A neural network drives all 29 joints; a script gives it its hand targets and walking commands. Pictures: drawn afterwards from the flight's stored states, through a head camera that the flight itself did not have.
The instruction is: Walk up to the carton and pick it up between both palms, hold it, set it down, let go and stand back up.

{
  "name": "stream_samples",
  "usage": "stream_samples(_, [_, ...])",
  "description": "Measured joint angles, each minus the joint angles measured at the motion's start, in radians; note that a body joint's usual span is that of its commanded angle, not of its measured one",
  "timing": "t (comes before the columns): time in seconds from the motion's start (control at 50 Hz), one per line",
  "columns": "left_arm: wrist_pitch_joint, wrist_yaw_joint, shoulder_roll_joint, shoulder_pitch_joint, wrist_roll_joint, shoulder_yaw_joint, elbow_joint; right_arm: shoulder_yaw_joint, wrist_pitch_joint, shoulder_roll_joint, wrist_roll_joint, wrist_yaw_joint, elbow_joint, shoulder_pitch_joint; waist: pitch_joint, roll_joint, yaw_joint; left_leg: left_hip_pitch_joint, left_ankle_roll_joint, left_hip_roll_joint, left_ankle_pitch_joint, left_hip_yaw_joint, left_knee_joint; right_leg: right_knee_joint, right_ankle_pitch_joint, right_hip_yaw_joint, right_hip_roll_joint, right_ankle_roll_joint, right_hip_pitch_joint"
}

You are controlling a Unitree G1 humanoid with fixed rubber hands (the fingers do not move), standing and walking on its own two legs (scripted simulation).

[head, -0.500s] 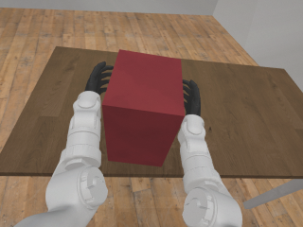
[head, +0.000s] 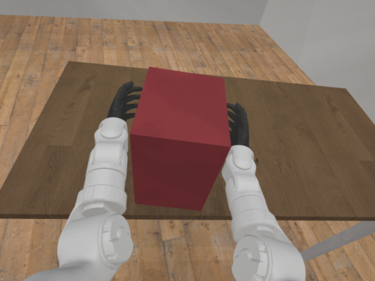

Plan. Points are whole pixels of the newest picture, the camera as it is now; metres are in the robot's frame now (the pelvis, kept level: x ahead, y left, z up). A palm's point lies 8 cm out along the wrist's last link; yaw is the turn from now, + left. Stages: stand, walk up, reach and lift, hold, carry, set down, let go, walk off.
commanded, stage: reach and lift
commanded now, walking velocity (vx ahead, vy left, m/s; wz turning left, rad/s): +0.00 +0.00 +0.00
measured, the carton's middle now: (177, 144) +0.43 +0.02 +0.05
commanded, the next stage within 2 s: none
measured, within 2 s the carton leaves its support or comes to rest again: leaves its support in 0.18 s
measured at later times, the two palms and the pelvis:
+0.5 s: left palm (112, 115) +0.40 +0.15 +0.15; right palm (245, 139) +0.37 -0.11 +0.14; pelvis -0.02 +0.01 +0.00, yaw +0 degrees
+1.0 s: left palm (116, 110) +0.38 +0.14 +0.18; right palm (259, 136) +0.36 -0.12 +0.17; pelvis -0.04 +0.00 +0.00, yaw +0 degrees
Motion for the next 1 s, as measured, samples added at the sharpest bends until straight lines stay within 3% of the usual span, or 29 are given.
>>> stream_samples(0.24, [0.048,0.045,0.004,0.004,-0.026,-0.042,0.012,0.051,0.043,-0.039,0.068,0.001,0.029,-0.004,-0.019,-0.001,-0.005,0.01,0.005,0.001,0.017,0.011,-0.008,0.003,0.015,0.007,-0.001,0.001,0.001])
stream_samples(0.58, [0.159,0.051,0.026,-0.022,-0.018,-0.073,-0.016,0.055,0.115,-0.052,0.1,0.002,0.061,-0.057,0.007,-0.026,-0.032,0.095,0.013,-0.015,0.036,0.003,-0.024,0.01,0.017,-0.007,-0.015,0.007,0.082])
stream_samples(1.0, [0.295,0.072,0.023,-0.044,-0.009,-0.11,-0.097,0.208,0.223,-0.129,0.253,-0.01,0.049,-0.092,0.023,-0.02,-0.043,0.133,0.008,-0.011,0.05,0.003,-0.031,0.038,0.011,-0.004,-0.012,-0.001,0.103])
